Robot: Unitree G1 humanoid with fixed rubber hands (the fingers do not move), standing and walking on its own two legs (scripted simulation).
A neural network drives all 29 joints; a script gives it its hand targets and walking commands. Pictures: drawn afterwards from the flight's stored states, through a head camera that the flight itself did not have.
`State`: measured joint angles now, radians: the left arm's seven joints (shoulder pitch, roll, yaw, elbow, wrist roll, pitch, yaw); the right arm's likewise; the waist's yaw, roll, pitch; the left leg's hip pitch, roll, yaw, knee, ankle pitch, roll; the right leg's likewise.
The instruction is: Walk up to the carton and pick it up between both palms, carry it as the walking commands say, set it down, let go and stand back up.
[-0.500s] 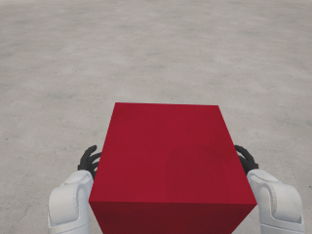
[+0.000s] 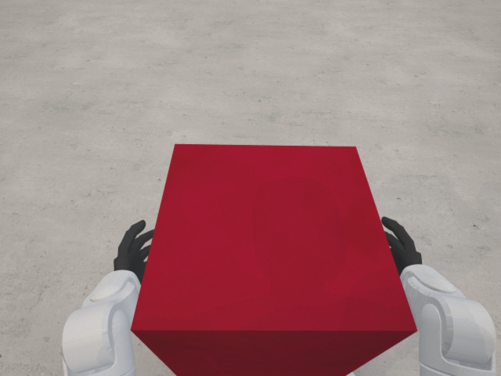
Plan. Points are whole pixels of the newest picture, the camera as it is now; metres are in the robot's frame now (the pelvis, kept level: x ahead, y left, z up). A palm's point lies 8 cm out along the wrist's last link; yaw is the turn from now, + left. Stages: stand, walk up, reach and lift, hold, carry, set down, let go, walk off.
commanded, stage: carry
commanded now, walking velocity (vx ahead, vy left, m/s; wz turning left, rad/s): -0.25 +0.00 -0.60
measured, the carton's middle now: (263, 265) +0.29 +0.01 +0.00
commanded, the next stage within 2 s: none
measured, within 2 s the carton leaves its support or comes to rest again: neither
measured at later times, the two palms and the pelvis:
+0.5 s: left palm (178, 355) +0.15 +0.12 +0.07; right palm out of the picture +0.02 -0.24 +0.06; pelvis -0.14 +0.02 +0.01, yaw -19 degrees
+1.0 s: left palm out of the picture -0.03 +0.11 +0.07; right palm out of the picture -0.26 -0.19 +0.07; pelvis -0.34 +0.10 +0.01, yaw -36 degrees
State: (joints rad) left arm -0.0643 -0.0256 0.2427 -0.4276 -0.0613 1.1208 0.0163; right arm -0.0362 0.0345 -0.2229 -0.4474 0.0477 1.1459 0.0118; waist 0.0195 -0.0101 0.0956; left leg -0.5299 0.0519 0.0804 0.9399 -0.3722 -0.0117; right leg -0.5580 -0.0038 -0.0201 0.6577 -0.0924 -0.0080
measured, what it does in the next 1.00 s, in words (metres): walks backwards, turning right: left foot, then right foot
